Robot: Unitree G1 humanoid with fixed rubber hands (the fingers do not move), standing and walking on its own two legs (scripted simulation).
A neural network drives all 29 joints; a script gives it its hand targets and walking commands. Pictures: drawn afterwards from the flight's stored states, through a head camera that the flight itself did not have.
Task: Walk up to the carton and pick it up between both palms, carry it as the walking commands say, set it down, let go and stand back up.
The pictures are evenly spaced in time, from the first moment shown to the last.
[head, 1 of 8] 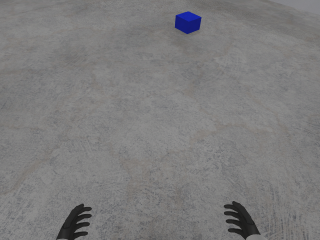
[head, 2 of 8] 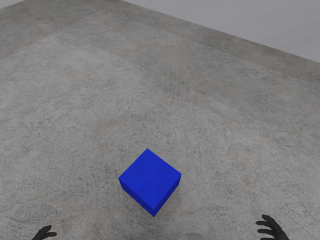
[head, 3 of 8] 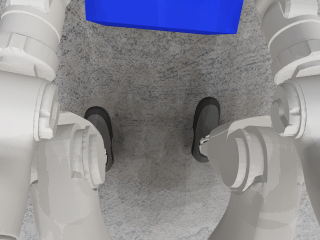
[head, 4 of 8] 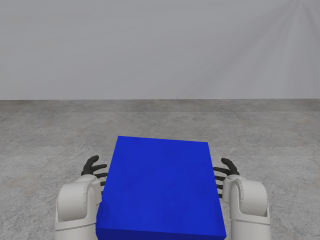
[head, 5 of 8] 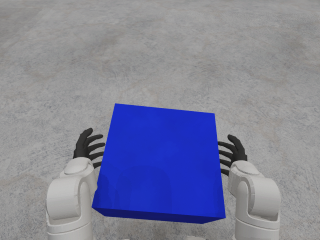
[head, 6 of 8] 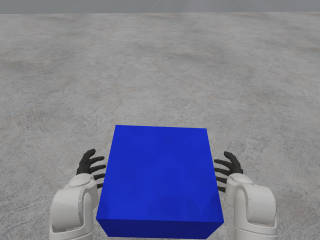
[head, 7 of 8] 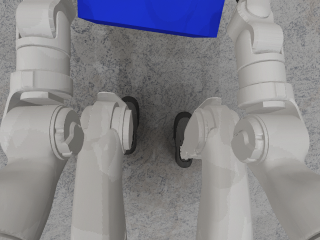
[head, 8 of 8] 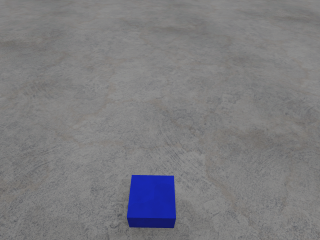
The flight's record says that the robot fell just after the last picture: no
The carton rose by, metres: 0.71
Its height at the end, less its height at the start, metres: +0.00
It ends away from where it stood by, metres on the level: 3.60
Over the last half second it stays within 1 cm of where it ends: yes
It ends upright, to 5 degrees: yes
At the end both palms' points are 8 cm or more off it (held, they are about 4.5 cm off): yes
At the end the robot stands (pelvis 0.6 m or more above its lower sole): yes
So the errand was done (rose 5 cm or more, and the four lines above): yes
